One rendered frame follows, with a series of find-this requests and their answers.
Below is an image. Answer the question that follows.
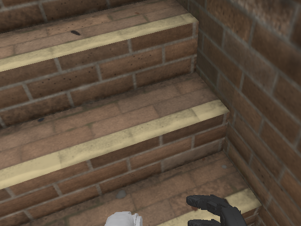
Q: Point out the right robot hand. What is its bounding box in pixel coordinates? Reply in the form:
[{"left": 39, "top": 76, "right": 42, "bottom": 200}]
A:
[{"left": 186, "top": 194, "right": 247, "bottom": 226}]

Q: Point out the robot left thigh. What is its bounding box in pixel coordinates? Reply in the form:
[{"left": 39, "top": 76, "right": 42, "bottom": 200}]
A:
[{"left": 104, "top": 211, "right": 143, "bottom": 226}]

